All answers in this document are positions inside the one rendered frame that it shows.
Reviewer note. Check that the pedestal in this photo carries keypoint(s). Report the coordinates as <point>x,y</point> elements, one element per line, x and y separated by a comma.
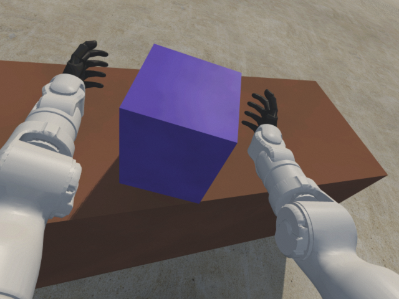
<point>114,226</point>

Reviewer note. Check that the robot left hand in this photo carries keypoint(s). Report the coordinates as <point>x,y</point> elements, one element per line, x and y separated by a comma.
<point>79,62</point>

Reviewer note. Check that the robot right hand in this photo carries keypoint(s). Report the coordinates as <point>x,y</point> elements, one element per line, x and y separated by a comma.
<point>268,113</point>

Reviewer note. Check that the robot right upper arm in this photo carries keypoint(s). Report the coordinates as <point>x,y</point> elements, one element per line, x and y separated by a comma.
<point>321,238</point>

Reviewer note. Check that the carton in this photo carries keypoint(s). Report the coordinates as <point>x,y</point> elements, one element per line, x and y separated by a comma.
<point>178,124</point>

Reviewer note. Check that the robot left forearm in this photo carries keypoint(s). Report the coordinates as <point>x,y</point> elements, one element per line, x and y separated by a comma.
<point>54,121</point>

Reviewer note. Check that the robot right forearm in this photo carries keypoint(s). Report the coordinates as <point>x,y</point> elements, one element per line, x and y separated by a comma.
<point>281,175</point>

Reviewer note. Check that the robot left upper arm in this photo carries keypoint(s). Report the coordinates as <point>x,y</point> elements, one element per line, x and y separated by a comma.
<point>36,184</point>

